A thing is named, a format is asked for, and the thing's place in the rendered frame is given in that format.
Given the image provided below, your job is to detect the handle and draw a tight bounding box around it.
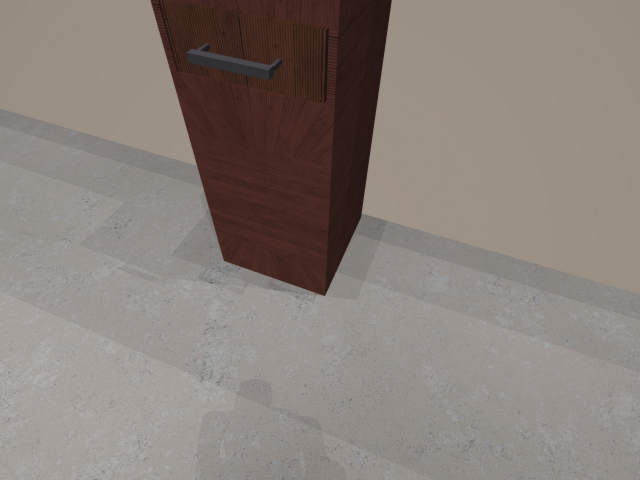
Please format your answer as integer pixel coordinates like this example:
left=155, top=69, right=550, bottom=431
left=186, top=43, right=282, bottom=80

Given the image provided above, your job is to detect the drawer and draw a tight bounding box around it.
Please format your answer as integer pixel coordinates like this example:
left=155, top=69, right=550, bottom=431
left=160, top=0, right=329, bottom=104

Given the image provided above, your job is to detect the cabinet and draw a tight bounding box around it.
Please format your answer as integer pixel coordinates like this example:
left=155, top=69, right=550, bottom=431
left=151, top=0, right=392, bottom=296

